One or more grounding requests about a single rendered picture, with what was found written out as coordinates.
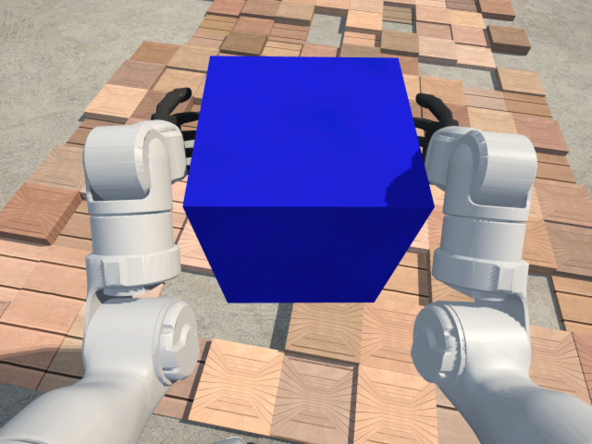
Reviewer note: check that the carton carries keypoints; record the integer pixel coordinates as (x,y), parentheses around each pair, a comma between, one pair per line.
(307,181)

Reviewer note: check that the robot left upper arm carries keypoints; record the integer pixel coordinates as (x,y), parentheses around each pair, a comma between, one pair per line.
(134,350)

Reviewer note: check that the left robot forearm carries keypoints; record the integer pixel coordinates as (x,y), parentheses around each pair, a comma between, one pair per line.
(129,170)

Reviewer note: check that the robot right upper arm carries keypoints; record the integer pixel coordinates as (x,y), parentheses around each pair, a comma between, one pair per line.
(479,356)

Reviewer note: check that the left robot hand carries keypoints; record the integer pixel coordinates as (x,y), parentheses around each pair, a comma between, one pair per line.
(165,108)

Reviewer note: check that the right robot hand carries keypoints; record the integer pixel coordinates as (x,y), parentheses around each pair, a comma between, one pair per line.
(440,111)

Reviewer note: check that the right robot forearm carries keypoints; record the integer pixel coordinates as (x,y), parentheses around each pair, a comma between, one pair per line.
(488,180)

